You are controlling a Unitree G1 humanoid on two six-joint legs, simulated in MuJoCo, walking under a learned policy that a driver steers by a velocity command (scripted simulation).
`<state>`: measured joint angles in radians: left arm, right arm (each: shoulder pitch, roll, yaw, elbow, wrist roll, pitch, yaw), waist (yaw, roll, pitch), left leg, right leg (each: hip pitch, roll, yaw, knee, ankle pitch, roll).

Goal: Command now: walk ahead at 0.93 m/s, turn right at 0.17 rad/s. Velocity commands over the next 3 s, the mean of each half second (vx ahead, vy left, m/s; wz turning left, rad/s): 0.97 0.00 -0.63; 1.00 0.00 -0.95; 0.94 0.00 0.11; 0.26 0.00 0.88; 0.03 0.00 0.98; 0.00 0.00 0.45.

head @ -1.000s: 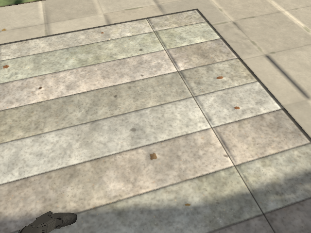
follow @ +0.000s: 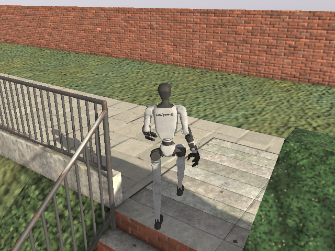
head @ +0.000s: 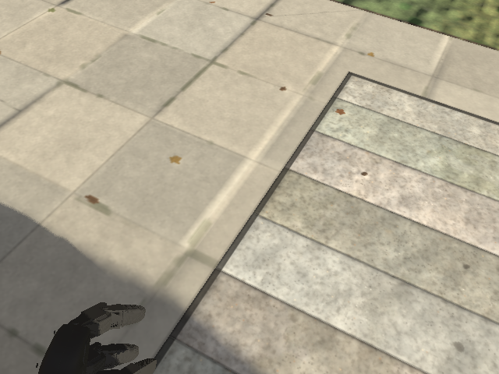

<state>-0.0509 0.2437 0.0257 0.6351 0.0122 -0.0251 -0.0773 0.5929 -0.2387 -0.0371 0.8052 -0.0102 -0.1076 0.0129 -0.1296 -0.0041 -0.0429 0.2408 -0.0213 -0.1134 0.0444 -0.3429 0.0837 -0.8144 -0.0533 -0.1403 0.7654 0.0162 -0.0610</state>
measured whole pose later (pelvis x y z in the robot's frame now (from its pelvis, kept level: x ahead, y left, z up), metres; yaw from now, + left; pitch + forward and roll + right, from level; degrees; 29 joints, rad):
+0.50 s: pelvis +0.46 -0.07 +0.00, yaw -22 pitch +3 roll +0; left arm 0.52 0.27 0.07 0.85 -0.01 -0.07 -0.01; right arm -0.09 -0.23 0.05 0.53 -0.04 -0.08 0.03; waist 0.15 0.00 0.02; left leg -0.72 0.08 -0.08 0.58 0.08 -0.02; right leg 0.12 0.14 0.23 0.25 -0.39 -0.15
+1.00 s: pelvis +0.86 -0.28 -0.03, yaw -51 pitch +0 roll +3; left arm -0.04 0.31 0.02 0.58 0.02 -0.01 -0.08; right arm 0.52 -0.27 -0.04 0.90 -0.04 -0.07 -0.02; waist -0.05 -0.03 0.04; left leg 0.26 0.05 0.33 0.43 -0.46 -0.08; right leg -0.64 0.03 -0.15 0.74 -0.12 -0.21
